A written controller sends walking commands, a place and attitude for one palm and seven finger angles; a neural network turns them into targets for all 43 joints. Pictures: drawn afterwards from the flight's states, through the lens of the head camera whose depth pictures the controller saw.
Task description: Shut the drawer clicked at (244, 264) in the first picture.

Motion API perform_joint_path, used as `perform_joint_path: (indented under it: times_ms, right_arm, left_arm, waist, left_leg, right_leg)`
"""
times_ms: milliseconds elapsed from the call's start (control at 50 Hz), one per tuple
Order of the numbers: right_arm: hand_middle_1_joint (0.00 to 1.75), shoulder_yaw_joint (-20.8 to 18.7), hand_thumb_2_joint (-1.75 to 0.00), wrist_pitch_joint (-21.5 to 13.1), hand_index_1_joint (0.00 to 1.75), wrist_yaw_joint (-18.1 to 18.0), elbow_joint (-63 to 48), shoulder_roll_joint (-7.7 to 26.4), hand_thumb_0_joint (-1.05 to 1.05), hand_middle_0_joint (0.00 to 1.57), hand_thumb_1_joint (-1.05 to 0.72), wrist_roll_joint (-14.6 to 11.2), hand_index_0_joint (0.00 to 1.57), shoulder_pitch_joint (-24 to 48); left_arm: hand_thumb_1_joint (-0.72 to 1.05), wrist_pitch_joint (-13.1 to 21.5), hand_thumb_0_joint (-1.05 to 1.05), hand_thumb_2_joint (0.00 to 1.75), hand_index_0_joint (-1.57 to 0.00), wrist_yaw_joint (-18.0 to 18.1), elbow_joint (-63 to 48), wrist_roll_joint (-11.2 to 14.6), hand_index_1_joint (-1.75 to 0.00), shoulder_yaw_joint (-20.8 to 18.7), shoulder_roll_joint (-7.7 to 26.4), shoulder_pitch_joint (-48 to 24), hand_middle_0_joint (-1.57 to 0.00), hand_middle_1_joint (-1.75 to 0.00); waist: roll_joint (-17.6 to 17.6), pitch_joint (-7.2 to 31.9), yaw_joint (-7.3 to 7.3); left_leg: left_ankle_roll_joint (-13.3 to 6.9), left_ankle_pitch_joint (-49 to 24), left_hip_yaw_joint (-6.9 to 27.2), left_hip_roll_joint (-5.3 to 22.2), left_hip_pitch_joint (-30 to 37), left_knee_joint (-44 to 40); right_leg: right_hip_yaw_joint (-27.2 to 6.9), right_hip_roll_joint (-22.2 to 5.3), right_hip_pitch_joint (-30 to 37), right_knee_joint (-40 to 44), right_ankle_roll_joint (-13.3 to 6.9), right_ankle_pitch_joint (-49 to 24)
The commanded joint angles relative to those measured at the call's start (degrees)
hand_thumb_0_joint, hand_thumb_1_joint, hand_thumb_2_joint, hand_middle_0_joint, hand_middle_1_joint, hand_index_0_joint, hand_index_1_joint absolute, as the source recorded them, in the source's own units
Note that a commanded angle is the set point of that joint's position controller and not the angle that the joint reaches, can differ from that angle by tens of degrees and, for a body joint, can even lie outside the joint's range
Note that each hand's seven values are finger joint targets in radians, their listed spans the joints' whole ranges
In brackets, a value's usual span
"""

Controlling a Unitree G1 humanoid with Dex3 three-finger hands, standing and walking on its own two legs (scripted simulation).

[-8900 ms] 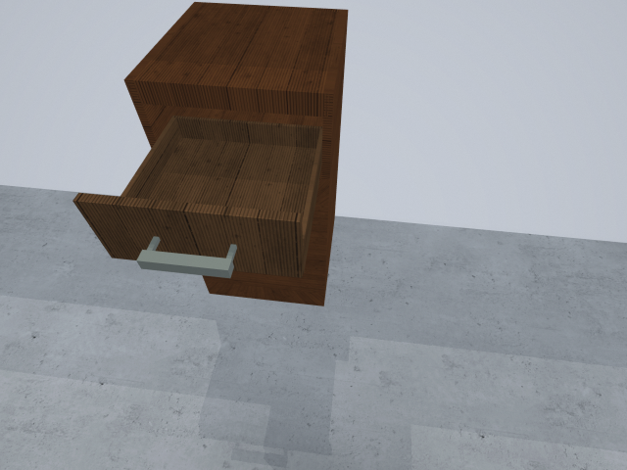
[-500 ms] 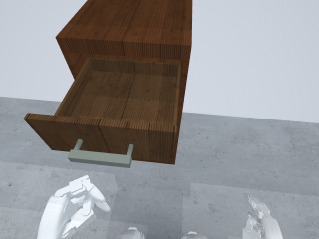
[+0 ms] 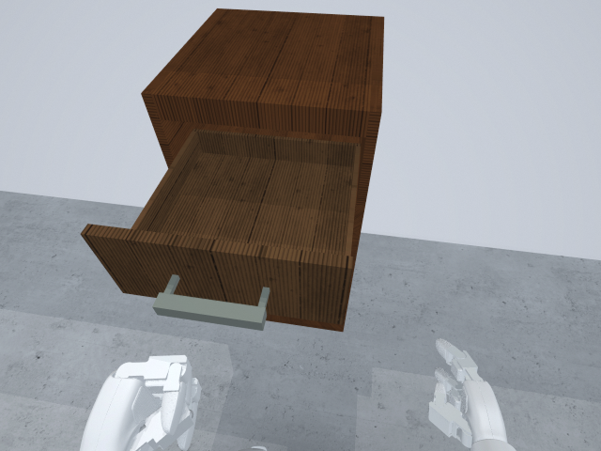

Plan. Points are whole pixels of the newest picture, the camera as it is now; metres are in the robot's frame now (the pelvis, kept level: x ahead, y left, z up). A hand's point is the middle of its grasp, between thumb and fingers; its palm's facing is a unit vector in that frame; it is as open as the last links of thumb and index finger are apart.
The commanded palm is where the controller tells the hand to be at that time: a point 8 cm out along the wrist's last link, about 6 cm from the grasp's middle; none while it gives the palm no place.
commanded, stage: raise the hand and make a fist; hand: left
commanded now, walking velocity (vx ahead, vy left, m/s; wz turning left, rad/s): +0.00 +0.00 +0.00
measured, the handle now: (214, 298) +0.33 +0.16 +0.00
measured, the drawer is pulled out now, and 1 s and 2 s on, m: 0.29 0.29 0.29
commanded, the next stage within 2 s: bring the fist close to the handle in 0.44 s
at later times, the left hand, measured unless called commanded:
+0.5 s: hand (192, 411) +0.15 +0.12 +0.10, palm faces -0.07 -1.00 -0.04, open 3.3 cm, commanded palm +0.12 +0.18 +0.10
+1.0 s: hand (207, 393) +0.18 +0.12 +0.06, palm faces -0.09 -1.00 -0.02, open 3.3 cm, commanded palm +0.16 +0.18 +0.05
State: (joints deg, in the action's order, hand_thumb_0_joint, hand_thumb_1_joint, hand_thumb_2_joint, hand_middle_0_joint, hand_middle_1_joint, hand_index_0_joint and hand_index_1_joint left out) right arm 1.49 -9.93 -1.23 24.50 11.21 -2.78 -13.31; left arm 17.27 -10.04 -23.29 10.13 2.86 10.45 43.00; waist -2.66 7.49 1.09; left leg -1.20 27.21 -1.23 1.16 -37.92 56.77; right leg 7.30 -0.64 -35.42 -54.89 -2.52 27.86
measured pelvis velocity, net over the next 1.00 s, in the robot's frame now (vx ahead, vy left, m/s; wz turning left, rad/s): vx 0.00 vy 0.00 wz -0.01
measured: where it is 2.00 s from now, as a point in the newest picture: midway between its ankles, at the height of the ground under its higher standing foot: outside the picture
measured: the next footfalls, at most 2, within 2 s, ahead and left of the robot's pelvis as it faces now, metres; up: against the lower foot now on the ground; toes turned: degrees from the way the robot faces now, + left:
none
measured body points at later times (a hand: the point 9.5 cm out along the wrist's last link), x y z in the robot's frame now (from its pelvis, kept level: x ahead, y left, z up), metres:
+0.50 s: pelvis +0.00 +0.00 +0.00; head +0.02 -0.02 +0.45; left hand +0.15 +0.18 +0.10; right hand +0.19 -0.23 -0.06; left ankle +0.01 +0.10 -0.68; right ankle +0.00 -0.09 -0.68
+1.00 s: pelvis +0.00 +0.00 -0.01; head +0.04 -0.01 +0.44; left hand +0.18 +0.18 +0.06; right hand +0.18 -0.24 -0.08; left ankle +0.01 +0.10 -0.68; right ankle +0.00 -0.09 -0.68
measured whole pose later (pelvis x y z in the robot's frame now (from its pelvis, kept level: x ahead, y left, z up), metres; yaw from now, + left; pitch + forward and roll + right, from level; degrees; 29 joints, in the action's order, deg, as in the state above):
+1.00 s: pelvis +0.00 +0.00 -0.01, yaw +0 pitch +12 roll -1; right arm 0.1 -10.1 -1.2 26.8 12.6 -1.9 -13.9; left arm 21.1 -9.7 -13.3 9.8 1.7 9.6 34.6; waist -1.8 7.7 -0.7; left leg -0.8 28.3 -1.3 1.5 -43.5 60.2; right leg 7.1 -0.5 -41.3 -58.8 -3.0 29.1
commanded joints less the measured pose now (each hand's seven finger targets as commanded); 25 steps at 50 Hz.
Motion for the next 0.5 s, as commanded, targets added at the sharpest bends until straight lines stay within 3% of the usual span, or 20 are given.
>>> perform_joint_path:
  times_ms: [0,100,220,280,300,400,480]
  right_arm:
    - [0.30,-3.2,-0.90,-3.8,0.30,-0.4,-10.0,6.6,0.00,0.20,-0.90,-0.3,0.20,4.4]
    - [0.30,-3.4,-0.90,-4.0,0.30,-0.4,-9.6,6.8,0.00,0.20,-0.90,-0.3,0.20,4.6]
    - [0.30,-3.5,-0.90,-4.1,0.30,-0.3,-10.0,6.6,0.00,0.20,-0.90,-0.2,0.20,4.4]
    - [0.30,-3.8,-0.90,-4.2,0.30,-0.5,-9.4,6.8,0.00,0.20,-0.90,-0.2,0.20,4.5]
    - [0.30,-3.7,-0.90,-4.2,0.30,-0.4,-9.5,6.6,0.00,0.20,-0.90,-0.2,0.20,4.2]
    - [0.30,-3.6,-0.90,-4.4,0.30,-0.6,-9.0,6.9,0.00,0.20,-0.90,-0.3,0.20,4.2]
    - [0.30,-3.7,-0.90,-4.5,0.30,-0.9,-8.4,7.0,0.00,0.20,-0.90,-0.3,0.20,4.3]
  left_arm:
    - [0.90,3.4,0.00,0.90,-1.40,0.3,-14.1,0.8,-1.60,-1.7,2.4,2.2,-1.40,-1.60]
    - [0.90,2.5,0.00,0.90,-1.40,0.6,-12.0,0.3,-1.60,-1.6,2.3,3.7,-1.40,-1.60]
    - [0.90,3.5,0.00,0.90,-1.40,1.5,-14.4,0.0,-1.60,-1.8,2.8,4.1,-1.40,-1.60]
    - [0.90,4.2,0.00,0.90,-1.40,2.1,-13.6,0.0,-1.60,-3.3,3.9,3.7,-1.40,-1.60]
    - [0.90,4.3,0.00,0.90,-1.40,1.9,-13.5,0.3,-1.60,-2.1,2.4,4.2,-1.40,-1.60]
    - [0.90,4.2,0.00,0.90,-1.40,1.1,-11.9,0.6,-1.60,-3.0,3.3,2.9,-1.40,-1.60]
    - [0.90,4.0,0.00,0.90,-1.40,0.7,-11.5,1.0,-1.60,-5.4,5.2,1.6,-1.40,-1.60]
  waist:
    - [1.3,4.0,-1.06]
    - [3.7,2.3,-1.21]
    - [1.3,3.6,-0.71]
    - [3.1,2.8,-0.75]
    - [2.8,2.9,-1.06]
    - [3.1,1.9,-1.39]
    - [3.3,3.5,-1.01]
  left_leg:
    - [-1.0,-11.5,3.1,-0.5,5.2,-9.7]
    - [-1.0,-10.6,3.0,-0.6,3.9,-9.8]
    - [-0.9,-10.9,2.5,-0.8,4.2,-9.6]
    - [-1.0,-10.9,2.6,-0.7,3.7,-9.2]
    - [-1.0,-11.0,2.3,-0.9,3.7,-9.1]
    - [-1.0,-9.2,2.3,-0.9,3.0,-8.8]
    - [-1.0,-10.4,2.3,-1.0,3.3,-8.6]
  right_leg:
    - [-4.3,0.4,3.6,10.3,1.3,-10.2]
    - [-4.7,0.3,3.5,11.0,1.4,-9.3]
    - [-4.8,0.2,4.0,10.4,1.3,-9.3]
    - [-5.3,0.2,3.8,10.9,1.2,-9.1]
    - [-5.4,0.1,3.8,11.0,1.4,-9.5]
    - [-6.4,0.0,3.3,12.2,1.4,-6.8]
    - [-7.1,-0.2,4.8,12.6,1.5,-8.2]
